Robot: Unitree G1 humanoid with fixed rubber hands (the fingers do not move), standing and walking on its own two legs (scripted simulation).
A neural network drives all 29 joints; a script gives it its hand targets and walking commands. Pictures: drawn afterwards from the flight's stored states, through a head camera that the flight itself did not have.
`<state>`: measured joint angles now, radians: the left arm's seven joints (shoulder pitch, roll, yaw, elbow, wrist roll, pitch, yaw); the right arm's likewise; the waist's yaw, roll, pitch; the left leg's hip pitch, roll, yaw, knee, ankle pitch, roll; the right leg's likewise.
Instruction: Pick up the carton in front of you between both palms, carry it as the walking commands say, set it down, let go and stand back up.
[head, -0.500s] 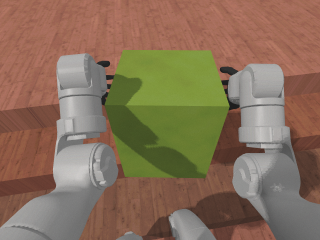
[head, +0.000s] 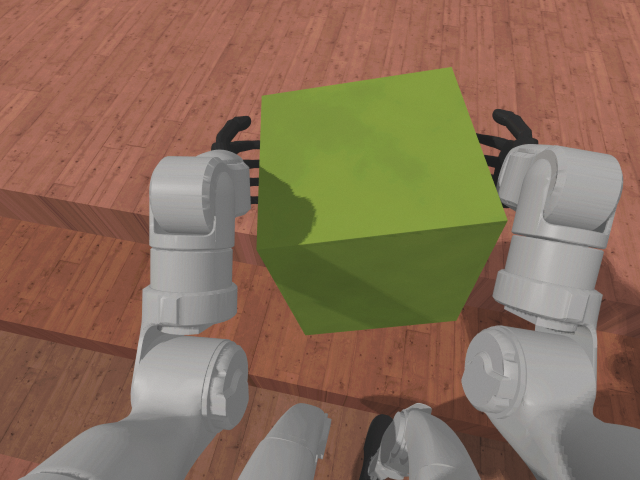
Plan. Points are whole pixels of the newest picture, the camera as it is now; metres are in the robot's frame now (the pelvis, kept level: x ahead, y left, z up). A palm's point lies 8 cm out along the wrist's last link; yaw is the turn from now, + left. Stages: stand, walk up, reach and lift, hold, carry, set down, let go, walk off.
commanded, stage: carry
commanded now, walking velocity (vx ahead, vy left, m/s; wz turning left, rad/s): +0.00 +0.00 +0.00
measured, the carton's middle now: (368, 219) +0.40 +0.03 +0.06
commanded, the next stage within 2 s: none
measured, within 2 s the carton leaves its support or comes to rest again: neither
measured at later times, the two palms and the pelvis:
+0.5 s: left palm (230, 68) +0.44 +0.19 +0.22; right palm (540, 112) +0.44 -0.11 +0.21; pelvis +0.09 +0.04 +0.06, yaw +0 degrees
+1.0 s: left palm out of the picture +0.57 +0.13 +0.25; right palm out of the picture +0.58 -0.16 +0.25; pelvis +0.20 -0.01 +0.07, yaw -1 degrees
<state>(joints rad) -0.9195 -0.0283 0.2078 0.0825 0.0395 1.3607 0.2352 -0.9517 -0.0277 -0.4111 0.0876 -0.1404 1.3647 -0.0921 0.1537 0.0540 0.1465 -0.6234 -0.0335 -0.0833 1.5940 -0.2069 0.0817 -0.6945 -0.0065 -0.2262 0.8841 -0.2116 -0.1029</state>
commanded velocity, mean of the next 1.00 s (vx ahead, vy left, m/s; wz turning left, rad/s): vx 0.30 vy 0.00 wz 0.00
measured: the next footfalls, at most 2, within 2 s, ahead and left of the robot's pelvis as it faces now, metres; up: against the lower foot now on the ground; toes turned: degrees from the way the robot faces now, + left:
left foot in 0.20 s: +0.18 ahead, +0.10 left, +0.00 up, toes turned +6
left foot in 1.20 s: +0.40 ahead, +0.14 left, +0.17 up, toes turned -1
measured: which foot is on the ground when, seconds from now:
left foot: up 0.00-0.18, down 0.20-0.90, up 0.92-1.00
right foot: down 0.00-1.00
